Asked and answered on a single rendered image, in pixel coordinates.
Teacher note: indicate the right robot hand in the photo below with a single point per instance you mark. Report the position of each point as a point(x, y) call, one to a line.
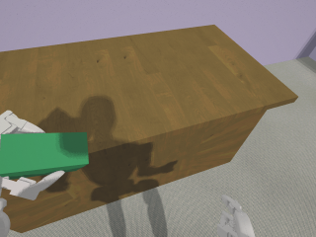
point(238, 225)

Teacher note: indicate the table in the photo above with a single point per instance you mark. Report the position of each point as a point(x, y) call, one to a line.
point(157, 107)

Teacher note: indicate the left robot hand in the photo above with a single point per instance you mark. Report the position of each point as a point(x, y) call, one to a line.
point(24, 187)

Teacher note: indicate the robot left forearm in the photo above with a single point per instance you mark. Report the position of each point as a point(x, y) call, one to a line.
point(5, 223)

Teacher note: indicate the sponge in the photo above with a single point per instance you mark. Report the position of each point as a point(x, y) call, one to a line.
point(38, 154)

